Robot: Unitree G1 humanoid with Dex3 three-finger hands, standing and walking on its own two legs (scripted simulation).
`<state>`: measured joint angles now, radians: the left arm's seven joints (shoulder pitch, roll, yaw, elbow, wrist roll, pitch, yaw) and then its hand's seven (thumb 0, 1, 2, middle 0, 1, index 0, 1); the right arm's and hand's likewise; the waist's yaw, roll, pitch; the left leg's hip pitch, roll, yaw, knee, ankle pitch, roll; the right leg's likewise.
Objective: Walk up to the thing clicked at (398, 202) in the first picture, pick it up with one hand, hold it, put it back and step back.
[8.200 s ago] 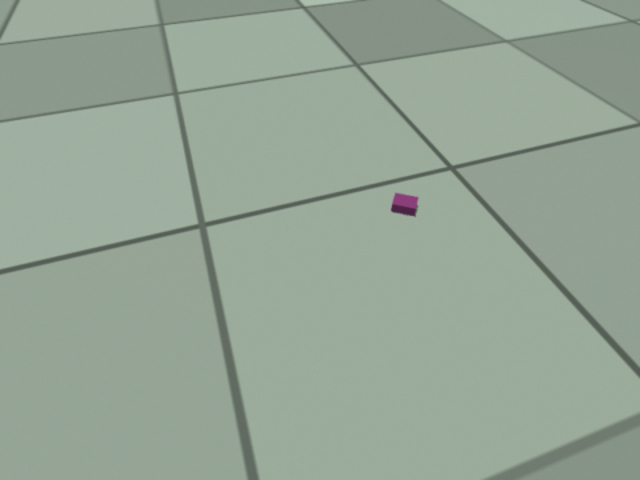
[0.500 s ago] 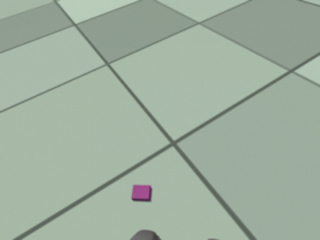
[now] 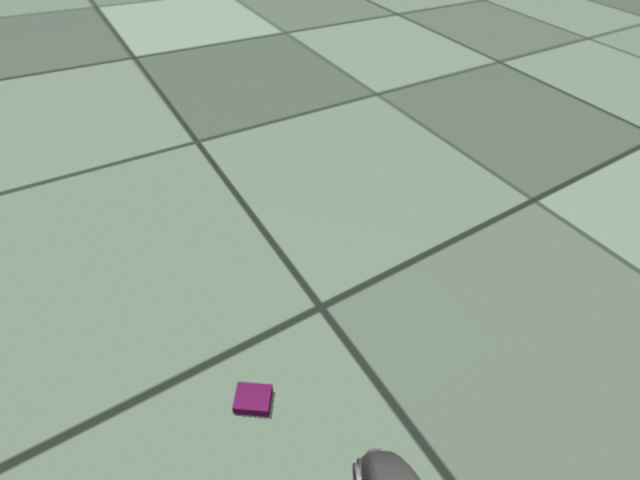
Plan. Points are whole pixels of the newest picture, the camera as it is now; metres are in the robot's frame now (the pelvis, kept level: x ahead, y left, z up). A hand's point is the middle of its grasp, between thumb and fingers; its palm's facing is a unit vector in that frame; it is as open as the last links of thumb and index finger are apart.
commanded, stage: walk up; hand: left
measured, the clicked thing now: (253, 399) +0.52 +0.17 -0.73
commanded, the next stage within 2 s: stand in 1.98 s
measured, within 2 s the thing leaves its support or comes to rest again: neither
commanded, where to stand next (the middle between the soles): +0.09 +0.00 m, yaw -4 degrees
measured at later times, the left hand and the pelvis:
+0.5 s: hand out of the picture +0.08 +0.25 -0.10, palm faces -0.03 -0.86 -0.51, open 7.4 cm; pelvis +0.05 -0.04 +0.01, yaw -3 degrees
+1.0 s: hand out of the picture +0.10 +0.27 -0.16, palm faces -0.15 -0.92 -0.36, open 7.4 cm; pelvis +0.02 +0.01 -0.01, yaw -6 degrees
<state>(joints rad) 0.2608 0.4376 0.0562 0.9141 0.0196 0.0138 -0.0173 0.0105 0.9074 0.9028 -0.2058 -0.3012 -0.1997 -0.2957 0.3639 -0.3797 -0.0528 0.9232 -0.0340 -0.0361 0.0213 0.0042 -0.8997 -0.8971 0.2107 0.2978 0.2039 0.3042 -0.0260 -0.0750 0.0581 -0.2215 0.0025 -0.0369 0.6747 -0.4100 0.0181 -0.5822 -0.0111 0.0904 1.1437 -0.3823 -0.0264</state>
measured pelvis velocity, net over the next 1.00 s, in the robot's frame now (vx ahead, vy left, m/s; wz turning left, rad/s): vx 0.02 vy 0.01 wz -0.11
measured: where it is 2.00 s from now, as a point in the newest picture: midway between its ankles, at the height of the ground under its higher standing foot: outside the picture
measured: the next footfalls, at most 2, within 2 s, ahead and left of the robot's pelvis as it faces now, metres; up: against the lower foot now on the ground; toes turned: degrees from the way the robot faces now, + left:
right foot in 0.24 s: +0.14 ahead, -0.17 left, +0.00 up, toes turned -4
left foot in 0.68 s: +0.14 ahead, +0.14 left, +0.00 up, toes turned -4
